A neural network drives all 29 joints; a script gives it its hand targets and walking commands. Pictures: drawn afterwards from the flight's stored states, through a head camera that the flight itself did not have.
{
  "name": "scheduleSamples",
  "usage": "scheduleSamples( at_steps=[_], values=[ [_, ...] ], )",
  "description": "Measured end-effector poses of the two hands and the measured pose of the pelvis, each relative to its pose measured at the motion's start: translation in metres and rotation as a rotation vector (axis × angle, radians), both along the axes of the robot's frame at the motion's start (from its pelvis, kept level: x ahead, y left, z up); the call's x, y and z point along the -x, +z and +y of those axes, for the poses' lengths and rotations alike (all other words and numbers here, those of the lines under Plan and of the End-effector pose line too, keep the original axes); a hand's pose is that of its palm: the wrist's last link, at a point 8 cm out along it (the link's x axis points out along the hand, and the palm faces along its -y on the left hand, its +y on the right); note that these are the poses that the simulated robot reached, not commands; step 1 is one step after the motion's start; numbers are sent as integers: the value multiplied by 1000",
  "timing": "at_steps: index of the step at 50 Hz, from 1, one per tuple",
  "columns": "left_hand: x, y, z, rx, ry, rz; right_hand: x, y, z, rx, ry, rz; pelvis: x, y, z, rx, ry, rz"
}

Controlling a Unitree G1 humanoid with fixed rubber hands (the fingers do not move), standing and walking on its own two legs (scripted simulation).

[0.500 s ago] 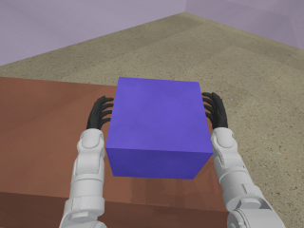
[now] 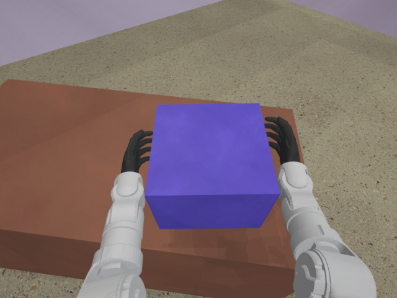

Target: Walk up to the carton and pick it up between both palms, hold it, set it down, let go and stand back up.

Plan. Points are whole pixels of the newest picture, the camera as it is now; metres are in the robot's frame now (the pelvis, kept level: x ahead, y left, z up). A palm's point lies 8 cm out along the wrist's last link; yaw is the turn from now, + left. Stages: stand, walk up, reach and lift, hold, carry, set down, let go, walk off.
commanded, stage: set down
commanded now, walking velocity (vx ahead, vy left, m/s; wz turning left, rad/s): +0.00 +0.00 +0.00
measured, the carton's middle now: (209, 166) +0.40 +0.04 +0.03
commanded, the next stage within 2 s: none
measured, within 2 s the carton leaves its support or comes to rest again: neither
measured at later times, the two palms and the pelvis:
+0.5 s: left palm (136, 175) +0.37 +0.20 +0.01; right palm (276, 155) +0.44 -0.11 +0.05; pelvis +0.01 +0.00 +0.00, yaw +0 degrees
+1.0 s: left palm (140, 187) +0.37 +0.20 -0.04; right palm (269, 163) +0.45 -0.11 +0.01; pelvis +0.01 +0.00 -0.01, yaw -1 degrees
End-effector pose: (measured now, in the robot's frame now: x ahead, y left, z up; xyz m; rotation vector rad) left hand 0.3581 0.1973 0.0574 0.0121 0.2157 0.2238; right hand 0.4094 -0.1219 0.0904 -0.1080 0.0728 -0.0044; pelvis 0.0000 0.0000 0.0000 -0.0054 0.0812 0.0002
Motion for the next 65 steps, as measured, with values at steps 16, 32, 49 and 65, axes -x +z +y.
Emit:
scheduleSamples(
  at_steps=[16, 32, 49, 65],
  values=[
    [-11, -32, 2, -1, 29, 28, -22, -23, 6, -5, 32, 28, -13, -2, -1, 4, -3, 103],
    [-11, -61, 4, 4, 63, 60, -34, -51, 11, 0, 64, 61, -13, -6, 0, 12, -2, 214],
    [-11, -94, 2, 17, 88, 101, -41, -82, 11, -3, 87, 106, -10, -12, -1, 15, -9, 332],
    [-9, -130, -3, 36, 132, 134, -53, -119, 10, -12, 127, 147, -14, -22, 0, 18, -22, 456]
  ],
)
